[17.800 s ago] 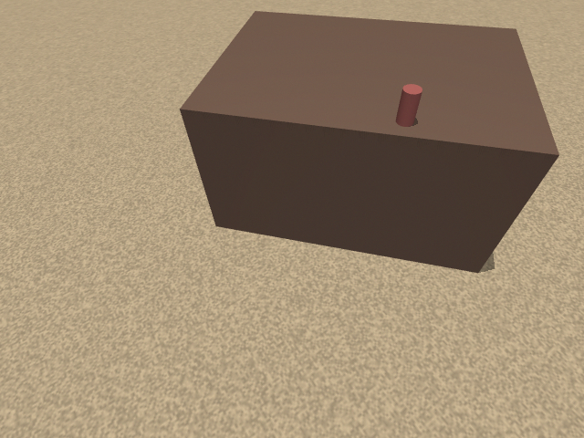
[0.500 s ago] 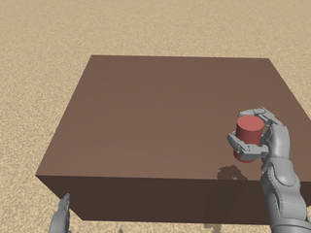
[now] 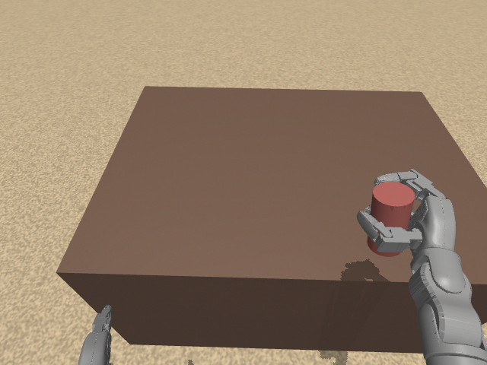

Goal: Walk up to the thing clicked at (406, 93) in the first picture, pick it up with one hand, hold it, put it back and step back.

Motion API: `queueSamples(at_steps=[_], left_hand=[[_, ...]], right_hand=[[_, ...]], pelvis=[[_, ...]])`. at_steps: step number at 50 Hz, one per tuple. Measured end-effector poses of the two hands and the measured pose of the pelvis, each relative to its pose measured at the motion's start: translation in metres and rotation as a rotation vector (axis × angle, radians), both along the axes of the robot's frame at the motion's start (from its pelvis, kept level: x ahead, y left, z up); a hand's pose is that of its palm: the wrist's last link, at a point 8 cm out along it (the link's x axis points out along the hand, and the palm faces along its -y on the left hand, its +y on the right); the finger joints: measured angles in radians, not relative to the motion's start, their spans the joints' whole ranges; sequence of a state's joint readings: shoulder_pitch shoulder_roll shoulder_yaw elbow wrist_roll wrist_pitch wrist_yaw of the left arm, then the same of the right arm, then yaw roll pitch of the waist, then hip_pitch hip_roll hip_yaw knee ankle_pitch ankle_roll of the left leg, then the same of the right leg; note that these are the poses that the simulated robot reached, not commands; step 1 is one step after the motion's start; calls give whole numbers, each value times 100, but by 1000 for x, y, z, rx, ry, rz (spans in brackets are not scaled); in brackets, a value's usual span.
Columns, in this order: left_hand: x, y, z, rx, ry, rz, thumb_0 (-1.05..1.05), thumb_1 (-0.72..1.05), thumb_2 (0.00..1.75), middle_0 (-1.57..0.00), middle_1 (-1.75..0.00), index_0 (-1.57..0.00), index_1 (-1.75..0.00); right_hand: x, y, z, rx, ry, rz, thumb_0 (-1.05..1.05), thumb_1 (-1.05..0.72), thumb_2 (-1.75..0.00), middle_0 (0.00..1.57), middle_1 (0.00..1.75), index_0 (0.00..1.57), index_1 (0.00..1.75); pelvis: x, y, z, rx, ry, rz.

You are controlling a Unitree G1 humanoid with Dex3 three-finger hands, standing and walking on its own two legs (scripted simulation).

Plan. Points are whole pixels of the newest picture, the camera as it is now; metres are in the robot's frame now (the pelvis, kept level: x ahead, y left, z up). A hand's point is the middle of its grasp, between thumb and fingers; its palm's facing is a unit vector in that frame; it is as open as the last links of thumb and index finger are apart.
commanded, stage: hold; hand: right
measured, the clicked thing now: (388, 220) +0.32 -0.18 +0.10
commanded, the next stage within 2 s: crouch in 0.14 s
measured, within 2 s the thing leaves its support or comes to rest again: neither
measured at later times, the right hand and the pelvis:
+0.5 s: hand (385, 218) +0.33 -0.19 +0.09, palm faces +0.22 +0.98 +0.01, open 8.5 cm; pelvis -0.01 +0.01 +0.00, yaw +0 degrees
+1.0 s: hand (375, 211) +0.39 -0.21 +0.02, palm faces +0.23 +0.97 +0.01, open 8.5 cm; pelvis -0.02 +0.00 -0.02, yaw +1 degrees
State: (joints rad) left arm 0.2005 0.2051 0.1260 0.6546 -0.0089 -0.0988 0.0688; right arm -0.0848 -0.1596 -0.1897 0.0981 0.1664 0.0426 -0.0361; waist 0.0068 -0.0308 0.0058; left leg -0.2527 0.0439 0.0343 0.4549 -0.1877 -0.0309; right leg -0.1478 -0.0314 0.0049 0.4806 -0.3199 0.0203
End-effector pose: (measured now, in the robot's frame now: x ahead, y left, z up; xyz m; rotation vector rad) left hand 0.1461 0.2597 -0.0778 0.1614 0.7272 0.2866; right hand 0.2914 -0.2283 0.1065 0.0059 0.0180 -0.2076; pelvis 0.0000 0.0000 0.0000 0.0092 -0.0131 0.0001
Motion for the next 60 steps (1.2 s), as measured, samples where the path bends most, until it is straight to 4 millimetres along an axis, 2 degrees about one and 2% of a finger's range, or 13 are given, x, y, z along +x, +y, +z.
queueSamples(at_steps=[19,27,33,40,51,60], left_hand=[[2,-3,1,-11,-17,-23,-1,-52,4,-5,-5,-6,-5],[-7,-2,-2,-10,1,-18,-1,-52,4,-5,-4,-5,-4],[-18,12,5,53,-4,2,-1,-52,4,-5,-4,-6,-4],[-31,15,-2,74,33,7,-1,-53,5,-5,-5,-5,-5],[-25,2,2,83,-25,-36,-1,-54,6,-6,-5,-6,-5],[-29,3,3,121,-30,-51,-1,-54,6,-6,-5,-6,-6]], right_hand=[[-3,3,6,1,-7,3,1,21,-110,95,116,79,111],[11,-8,-26,20,78,-22,1,22,-111,95,116,80,111],[31,-12,-44,25,78,-17,1,22,-111,95,116,80,111],[52,-17,-64,24,76,-10,1,22,-111,95,116,80,112],[70,-31,-87,24,80,-20,1,22,-112,95,116,80,112],[82,-41,-100,25,65,-11,1,22,-112,95,116,80,112]], pelvis=[[-3,3,0,-2,-9,-5],[-12,5,-2,-7,16,-6],[-16,5,-5,-9,52,3],[-19,4,-12,-5,106,13],[-19,1,-22,0,167,11],[-20,-3,-33,6,219,10]])
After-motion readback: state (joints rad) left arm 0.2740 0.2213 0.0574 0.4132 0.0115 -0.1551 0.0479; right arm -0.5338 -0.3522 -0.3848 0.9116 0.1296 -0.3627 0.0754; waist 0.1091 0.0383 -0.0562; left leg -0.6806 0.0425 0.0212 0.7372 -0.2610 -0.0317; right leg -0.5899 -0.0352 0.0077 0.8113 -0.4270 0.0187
